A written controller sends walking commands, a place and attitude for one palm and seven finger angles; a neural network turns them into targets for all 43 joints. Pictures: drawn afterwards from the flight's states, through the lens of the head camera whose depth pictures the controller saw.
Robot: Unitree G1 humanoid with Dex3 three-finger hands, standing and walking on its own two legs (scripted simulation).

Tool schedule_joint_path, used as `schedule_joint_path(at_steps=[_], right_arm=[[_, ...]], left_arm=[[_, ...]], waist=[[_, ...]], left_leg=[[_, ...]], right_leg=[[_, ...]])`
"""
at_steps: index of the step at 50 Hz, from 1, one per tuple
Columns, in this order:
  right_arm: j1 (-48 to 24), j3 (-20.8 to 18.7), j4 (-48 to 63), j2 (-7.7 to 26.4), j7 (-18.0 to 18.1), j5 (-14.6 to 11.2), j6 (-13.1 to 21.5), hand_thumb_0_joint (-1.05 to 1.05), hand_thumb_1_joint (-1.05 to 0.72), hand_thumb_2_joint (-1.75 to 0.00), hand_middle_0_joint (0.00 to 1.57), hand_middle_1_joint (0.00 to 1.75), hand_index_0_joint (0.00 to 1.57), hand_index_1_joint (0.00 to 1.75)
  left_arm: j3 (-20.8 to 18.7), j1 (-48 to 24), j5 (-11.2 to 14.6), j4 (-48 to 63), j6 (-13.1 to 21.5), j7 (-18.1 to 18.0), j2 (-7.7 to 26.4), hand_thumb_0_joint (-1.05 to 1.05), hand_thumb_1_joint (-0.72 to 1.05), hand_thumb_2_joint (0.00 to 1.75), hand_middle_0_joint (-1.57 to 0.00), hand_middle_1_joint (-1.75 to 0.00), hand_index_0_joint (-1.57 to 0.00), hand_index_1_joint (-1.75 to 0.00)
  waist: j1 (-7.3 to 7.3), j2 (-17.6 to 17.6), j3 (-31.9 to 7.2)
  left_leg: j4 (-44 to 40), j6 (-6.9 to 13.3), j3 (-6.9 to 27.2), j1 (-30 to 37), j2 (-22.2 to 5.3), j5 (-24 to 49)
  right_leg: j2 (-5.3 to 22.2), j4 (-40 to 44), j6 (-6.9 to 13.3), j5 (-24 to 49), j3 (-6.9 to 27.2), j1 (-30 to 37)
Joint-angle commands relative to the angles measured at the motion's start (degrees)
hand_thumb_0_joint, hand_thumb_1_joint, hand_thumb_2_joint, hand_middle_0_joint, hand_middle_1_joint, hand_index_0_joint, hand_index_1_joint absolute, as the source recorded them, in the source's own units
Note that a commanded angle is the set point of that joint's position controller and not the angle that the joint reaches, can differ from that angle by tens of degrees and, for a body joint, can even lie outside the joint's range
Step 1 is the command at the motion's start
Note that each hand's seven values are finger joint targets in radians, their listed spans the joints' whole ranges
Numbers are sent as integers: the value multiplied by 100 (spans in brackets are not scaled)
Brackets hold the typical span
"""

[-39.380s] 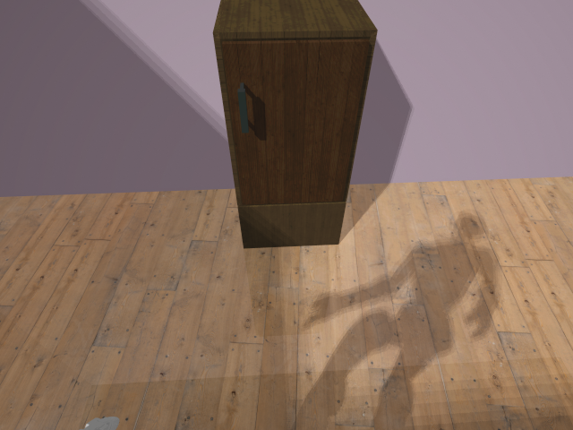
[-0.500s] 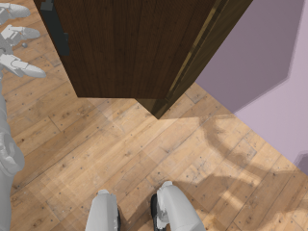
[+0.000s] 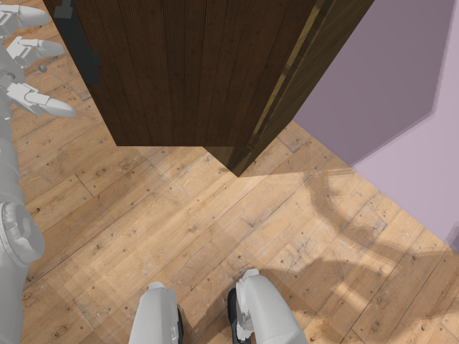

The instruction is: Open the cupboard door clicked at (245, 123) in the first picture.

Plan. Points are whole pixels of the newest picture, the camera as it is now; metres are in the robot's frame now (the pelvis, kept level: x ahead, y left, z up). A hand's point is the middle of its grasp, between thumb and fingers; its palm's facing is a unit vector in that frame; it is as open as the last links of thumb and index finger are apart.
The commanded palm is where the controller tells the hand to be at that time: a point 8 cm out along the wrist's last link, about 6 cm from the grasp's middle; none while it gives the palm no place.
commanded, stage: slide the fingers in behind the handle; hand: left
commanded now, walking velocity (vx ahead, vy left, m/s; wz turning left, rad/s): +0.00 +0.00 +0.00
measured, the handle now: (82, 40) +0.58 +0.19 +0.07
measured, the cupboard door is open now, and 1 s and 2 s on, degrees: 45 45 45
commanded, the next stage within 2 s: close the thumb around the handle in 1.46 s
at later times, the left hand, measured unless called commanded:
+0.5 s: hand (64, 75) +0.52 +0.21 +0.06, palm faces -0.04 -1.00 -0.02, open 14.0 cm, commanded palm +0.51 +0.24 +0.06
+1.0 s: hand (95, 71) +0.53 +0.17 +0.06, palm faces -0.05 -1.00 -0.01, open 14.0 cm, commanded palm +0.51 +0.20 +0.06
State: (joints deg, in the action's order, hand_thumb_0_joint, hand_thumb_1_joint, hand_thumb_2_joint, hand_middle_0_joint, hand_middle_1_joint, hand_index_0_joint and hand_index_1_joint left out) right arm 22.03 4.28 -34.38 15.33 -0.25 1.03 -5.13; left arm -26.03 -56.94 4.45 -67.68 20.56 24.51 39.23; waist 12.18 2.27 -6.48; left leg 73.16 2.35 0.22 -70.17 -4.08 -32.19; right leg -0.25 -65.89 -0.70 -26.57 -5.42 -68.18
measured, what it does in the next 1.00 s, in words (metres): stands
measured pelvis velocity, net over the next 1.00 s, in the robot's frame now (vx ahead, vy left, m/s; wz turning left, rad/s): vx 0.00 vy -0.01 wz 0.01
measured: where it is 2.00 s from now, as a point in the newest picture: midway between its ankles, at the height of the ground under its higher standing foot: (208, 341)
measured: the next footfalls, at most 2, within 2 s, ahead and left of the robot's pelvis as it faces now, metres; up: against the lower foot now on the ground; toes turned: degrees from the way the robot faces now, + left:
none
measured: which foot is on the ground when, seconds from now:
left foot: down 0.00-1.00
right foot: down 0.00-1.00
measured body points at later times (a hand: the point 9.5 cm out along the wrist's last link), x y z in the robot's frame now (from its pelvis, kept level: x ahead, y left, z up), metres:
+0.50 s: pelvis -0.01 -0.01 +0.00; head +0.16 +0.03 +0.42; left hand +0.52 +0.26 +0.06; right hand +0.01 -0.28 -0.10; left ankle +0.01 +0.09 -0.63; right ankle +0.04 -0.14 -0.63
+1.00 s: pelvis +0.00 -0.01 +0.00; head +0.16 +0.02 +0.42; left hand +0.53 +0.22 +0.06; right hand +0.00 -0.26 -0.11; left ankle +0.01 +0.09 -0.63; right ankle +0.04 -0.14 -0.63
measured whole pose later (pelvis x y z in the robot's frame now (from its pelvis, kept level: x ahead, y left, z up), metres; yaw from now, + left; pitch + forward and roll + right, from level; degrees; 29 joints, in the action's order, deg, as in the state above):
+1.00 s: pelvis +0.00 -0.01 +0.00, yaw +0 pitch +28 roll -5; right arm 21.8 3.1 -34.8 14.8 -1.5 1.8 -4.3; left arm -22.1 -56.4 3.4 -67.6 23.3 14.7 29.3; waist 12.2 2.7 -7.1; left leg 72.5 2.0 -0.6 -68.4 -3.7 -32.0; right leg 0.1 -66.7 -0.4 -27.0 -4.5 -67.4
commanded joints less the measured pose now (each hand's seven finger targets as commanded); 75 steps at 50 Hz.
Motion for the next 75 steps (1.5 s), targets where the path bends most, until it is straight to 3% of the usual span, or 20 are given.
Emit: schedule_joint_path(at_steps=[1, 5, 7, 13, 17, 23, 29, 32, 36, 40, 48, 50, 55, 58, 59, 62, 65, 68, 72, 75], right_arm=[[1168, -479, 130, 1217, 72, 10, 55, 0, -90, -90, 20, 30, 20, 30], [1105, -480, 190, 1182, 57, 19, 57, 0, -90, -90, 20, 30, 20, 30], [1088, -486, 201, 1167, 39, 37, 70, 0, -90, -90, 20, 30, 20, 30], [998, -481, 224, 1146, 27, 0, 68, 0, -90, -90, 20, 30, 20, 30], [976, -467, 223, 1153, 56, -29, 77, 0, -90, -90, 20, 30, 20, 30], [971, -492, 169, 1141, 70, 5, 164, 0, -90, -90, 20, 30, 20, 30], [974, -494, 105, 1142, 55, 15, 177, 0, -90, -90, 20, 30, 20, 30], [1021, -507, 124, 1161, 51, 34, 177, 0, -90, -90, 20, 30, 20, 30], [1032, -514, 129, 1114, 12, 58, 195, 0, -90, -90, 20, 30, 20, 30], [1048, -532, 88, 1105, -20, 57, 156, 0, -90, -90, 20, 30, 20, 30], [1095, -530, 128, 1069, -53, 96, 126, 0, -90, -90, 20, 30, 20, 30], [1059, -554, 151, 1026, -91, 96, 126, 0, -90, -90, 20, 30, 20, 30], [1061, -571, 164, 1035, -98, 93, 101, 0, -90, -90, 20, 30, 20, 30], [1045, -546, 146, 1025, -88, 88, 103, 0, -90, -90, 20, 30, 20, 30], [1072, -553, 143, 1050, -69, 95, 99, 0, -90, -90, 20, 30, 20, 30], [1034, -560, 156, 1012, -68, 83, 105, 0, -90, -90, 20, 30, 20, 30], [1041, -559, 124, 1045, -42, 78, 105, 0, -90, -90, 20, 30, 20, 30], [1026, -560, 87, 1034, -49, 87, 113, 0, -90, -90, 20, 30, 20, 30], [1021, -553, 132, 1053, -23, 76, 94, 0, -90, -90, 20, 30, 20, 30], [996, -554, 136, 1035, -37, 72, 97, 0, -90, -90, 20, 30, 20, 30]], left_arm=[[-95, -2224, 151, 1157, 344, -79, 1215, 0, -50, 30, -30, -120, -30, -120], [-87, -2278, 63, 1297, 392, -260, 1215, 0, -50, 30, -30, -120, -30, -120], [-189, -2349, 64, 1555, 525, -335, 1316, 0, -50, 30, -30, -120, -30, -120], [-232, -2036, 66, 1343, 590, -420, 1272, 0, -50, 30, -30, -120, -30, -120], [-21, -2145, 66, 1025, 457, -384, 1065, 0, -50, 30, -30, -120, -30, -120], [63, -2400, 123, 1268, 625, -358, 934, 0, -50, 30, -30, -120, -30, -120], [252, -2500, 95, 1060, 539, -445, 643, 0, -50, 30, -30, -120, -30, -120], [56, -2523, 64, 1269, 577, -574, 867, 0, -50, 30, -30, -120, -30, -120], [156, -2598, 53, 1452, 662, -722, 659, 0, -50, 30, -30, -120, -30, -120], [434, -2563, -32, 1199, 559, -813, 295, 0, -50, 30, -30, -120, -30, -120], [206, -2414, -35, 1254, 678, -1042, 389, 0, -50, 30, -30, -120, -30, -120], [513, -2436, -81, 1336, 728, -1090, 9, 0, -50, 30, -30, -120, -30, -120], [275, -2198, -45, 1262, 790, -1182, 154, 0, -50, 30, -30, -120, -30, -120], [379, -2410, -103, 1176, 790, -1189, 140, 0, -50, 30, -30, -120, -30, -120], [208, -2391, -129, 1254, 820, -1203, 358, 0, -50, 30, -30, -120, -30, -120], [409, -2360, -107, 1245, 878, -1140, 100, 0, -50, 30, -30, -120, -30, -120], [318, -2394, -54, 1150, 852, -1103, 219, 0, -50, 30, -30, -120, -30, -120], [540, -2537, -39, 1167, 828, -1073, -39, 0, -50, 30, -30, -120, -30, -120], [266, -2387, -50, 1118, 801, -1089, 311, 0, -50, 30, -30, -120, -30, -120], [390, -2385, -72, 1169, 798, -1078, 182, 0, -50, 30, -30, -120, -30, -120]], waist=[[95, 1153, -3097], [52, 1147, -3089], [-6, 1271, -3398], [-52, 1001, -3182], [93, 709, -2837], [73, 1028, -3225], [144, 990, -3044], [73, 1001, -3318], [72, 1129, -3376], [161, 943, -3131], [64, 814, -3170], [118, 891, -3140], [13, 687, -3210], [99, 701, -2986], [43, 648, -3121], [59, 847, -3199], [82, 627, -3136], [146, 819, -3125], [47, 782, -3243], [81, 737, -3199]], left_leg=[[-810, -114, 604, 3116, 87, 3183], [-854, -101, 529, 2962, 124, 2986], [-799, -114, 508, 3109, 126, 3151], [-848, -87, 415, 2769, 158, 2834], [-849, -31, 356, 2376, 184, 2410], [-774, -64, 411, 2675, 180, 2557], [-787, -69, 459, 2647, 178, 2379], [-774, -83, 486, 2805, 166, 2635], [-783, -109, 519, 2991, 164, 2828], [-836, -110, 522, 2862, 171, 2626], [-852, -119, 470, 2801, 180, 2880], [-876, -122, 456, 2887, 193, 2809], [-882, -113, 390, 2772, 217, 2806], [-894, -90, 367, 2572, 234, 2516], [-882, -81, 372, 2584, 232, 2593], [-862, -101, 378, 2782, 240, 2753], [-849, -84, 380, 2596, 240, 2603], [-822, -96, 403, 2754, 230, 2671], [-808, -81, 353, 2615, 251, 2683], [-797, -71, 340, 2595, 252, 2635]], right_leg=[[-285, 567, 218, 1557, 121, 878], [-265, 594, 204, 1545, 165, 1065], [-270, 542, 211, 1698, 204, 1177], [-269, 587, 196, 1691, 242, 1472], [-266, 646, 171, 1540, 281, 1484], [-258, 566, 198, 1536, 284, 1314], [-243, 572, 197, 1292, 233, 1044], [-242, 511, 204, 1453, 235, 1144], [-247, 489, 222, 1528, 208, 1107], [-242, 547, 201, 1413, 183, 1048], [-238, 515, 202, 1707, 198, 1307], [-236, 550, 197, 1637, 199, 1206], [-246, 569, 190, 1759, 233, 1489], [-231, 591, 178, 1626, 258, 1446], [-232, 568, 189, 1710, 275, 1566], [-232, 553, 197, 1765, 270, 1441], [-232, 566, 188, 1725, 284, 1553], [-222, 554, 186, 1692, 256, 1318], [-219, 533, 191, 1812, 296, 1543], [-224, 556, 184, 1803, 310, 1546]])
